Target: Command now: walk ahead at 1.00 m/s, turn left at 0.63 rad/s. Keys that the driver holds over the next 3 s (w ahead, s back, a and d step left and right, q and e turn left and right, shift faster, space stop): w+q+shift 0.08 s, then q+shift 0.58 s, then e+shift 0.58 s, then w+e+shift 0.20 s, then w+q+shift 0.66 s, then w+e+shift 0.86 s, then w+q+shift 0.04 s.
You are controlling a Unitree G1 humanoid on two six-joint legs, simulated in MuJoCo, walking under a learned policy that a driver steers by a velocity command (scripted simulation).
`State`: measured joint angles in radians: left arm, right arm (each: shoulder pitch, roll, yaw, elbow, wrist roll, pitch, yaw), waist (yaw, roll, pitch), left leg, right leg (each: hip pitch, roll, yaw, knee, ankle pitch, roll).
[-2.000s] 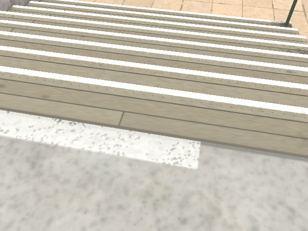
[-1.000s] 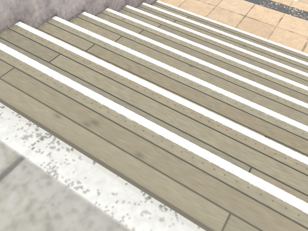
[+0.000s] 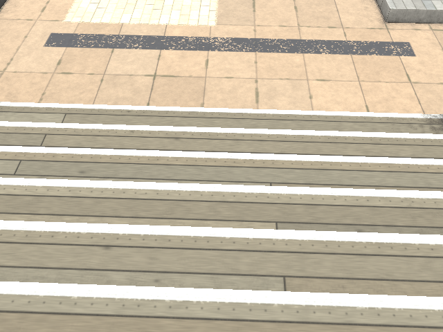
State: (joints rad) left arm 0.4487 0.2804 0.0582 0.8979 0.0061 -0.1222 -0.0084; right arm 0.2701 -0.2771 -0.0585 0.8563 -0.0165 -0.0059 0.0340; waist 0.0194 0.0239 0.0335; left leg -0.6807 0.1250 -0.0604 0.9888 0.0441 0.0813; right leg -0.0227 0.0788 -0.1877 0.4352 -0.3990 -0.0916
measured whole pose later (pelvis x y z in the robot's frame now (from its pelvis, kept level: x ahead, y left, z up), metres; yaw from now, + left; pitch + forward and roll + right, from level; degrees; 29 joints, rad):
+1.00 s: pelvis +0.46 +0.12 -0.24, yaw +34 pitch -1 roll +3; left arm 0.35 0.32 0.07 0.76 0.06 -0.07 0.01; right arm 0.06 -0.11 0.06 0.52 -0.03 0.00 0.01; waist 0.12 -0.13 0.05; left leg -0.65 -0.02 0.08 1.07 0.22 0.16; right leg -0.20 -0.13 0.11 0.49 -0.32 -0.08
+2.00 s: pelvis +0.89 +0.33 -0.39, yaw +26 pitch +2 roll +0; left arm 0.47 0.29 0.04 0.94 0.03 -0.08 0.03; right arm 0.13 -0.32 -0.07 0.80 -0.02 -0.04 0.03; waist 0.07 -0.01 0.06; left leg -0.45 -0.09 0.04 0.64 -0.25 0.12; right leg -0.11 -0.04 0.04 1.56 -0.59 -0.01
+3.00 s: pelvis +1.77 +0.80 -0.65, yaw +1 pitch +1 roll +3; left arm 0.24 0.34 0.09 0.88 0.04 0.01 -0.02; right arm 0.38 -0.26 -0.06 0.93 -0.02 -0.11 -0.01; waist 0.00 -0.05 0.02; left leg -0.20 -0.04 0.14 0.65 -0.46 0.01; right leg -0.62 -0.05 0.02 1.33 -0.23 -0.11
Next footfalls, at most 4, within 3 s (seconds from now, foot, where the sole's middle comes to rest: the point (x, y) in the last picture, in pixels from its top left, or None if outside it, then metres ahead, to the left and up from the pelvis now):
0.20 left None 0.28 0.06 -0.89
0.52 right None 0.59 -0.03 -1.02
0.86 left None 0.50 0.32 -1.02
1.30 right None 0.59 0.04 -1.02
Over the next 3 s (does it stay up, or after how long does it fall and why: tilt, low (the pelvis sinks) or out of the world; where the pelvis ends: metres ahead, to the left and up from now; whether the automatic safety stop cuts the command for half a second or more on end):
stays up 1.77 0.80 -0.65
